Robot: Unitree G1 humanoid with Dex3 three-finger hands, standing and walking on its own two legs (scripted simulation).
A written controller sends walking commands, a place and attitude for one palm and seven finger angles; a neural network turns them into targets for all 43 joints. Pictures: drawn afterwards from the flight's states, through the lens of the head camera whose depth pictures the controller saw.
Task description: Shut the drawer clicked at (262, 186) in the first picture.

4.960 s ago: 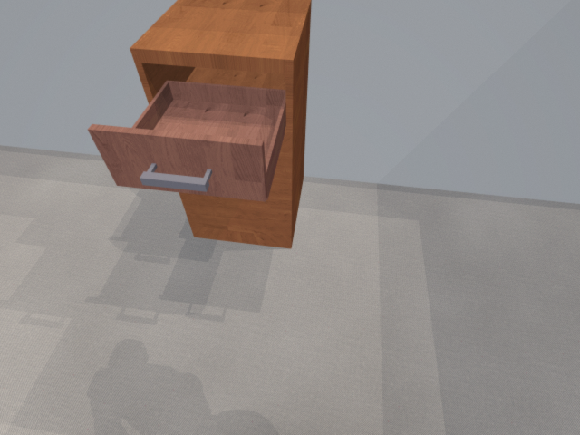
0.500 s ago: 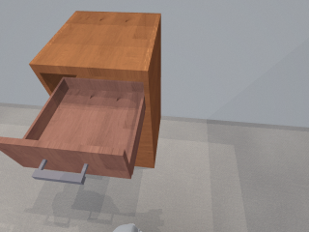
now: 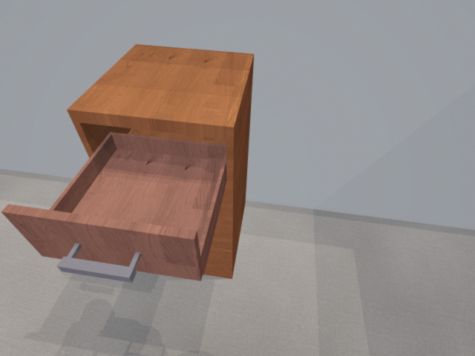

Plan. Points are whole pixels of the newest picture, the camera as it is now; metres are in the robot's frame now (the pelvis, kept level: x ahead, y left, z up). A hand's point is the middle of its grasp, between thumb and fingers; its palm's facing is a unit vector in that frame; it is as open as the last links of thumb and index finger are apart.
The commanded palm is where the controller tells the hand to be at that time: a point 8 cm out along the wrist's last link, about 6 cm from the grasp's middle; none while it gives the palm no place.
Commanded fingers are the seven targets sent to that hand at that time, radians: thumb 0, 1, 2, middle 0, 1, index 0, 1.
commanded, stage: look again from close up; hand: left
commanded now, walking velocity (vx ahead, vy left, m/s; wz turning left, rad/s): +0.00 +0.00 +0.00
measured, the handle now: (102, 260) +0.31 +0.30 -0.07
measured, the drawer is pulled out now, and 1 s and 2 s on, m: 0.30 0.30 0.30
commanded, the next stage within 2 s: shuffle to correct the standing spot in 0.48 s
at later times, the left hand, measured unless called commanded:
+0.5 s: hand out of the picture +0.01 +0.16 -0.18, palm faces +0.03 -0.99 -0.12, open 7.4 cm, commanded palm none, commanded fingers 0.00 0.90 0.90 -0.20 -0.30 -0.20 -0.30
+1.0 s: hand out of the picture +0.01 +0.24 -0.18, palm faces +0.01 -0.97 -0.23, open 7.4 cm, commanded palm none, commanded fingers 0.00 0.90 0.90 -0.20 -0.30 -0.20 -0.30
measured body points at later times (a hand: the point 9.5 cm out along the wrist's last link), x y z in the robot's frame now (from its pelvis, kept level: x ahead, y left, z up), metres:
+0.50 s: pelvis +0.02 +0.01 +0.00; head +0.01 +0.03 +0.45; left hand +0.01 +0.21 -0.16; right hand +0.00 -0.19 -0.16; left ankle +0.07 +0.09 -0.74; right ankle +0.00 -0.09 -0.74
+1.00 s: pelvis +0.01 +0.06 -0.01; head +0.03 +0.06 +0.44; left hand +0.01 +0.29 -0.17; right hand +0.02 -0.18 -0.16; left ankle +0.07 +0.09 -0.74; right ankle +0.00 -0.09 -0.74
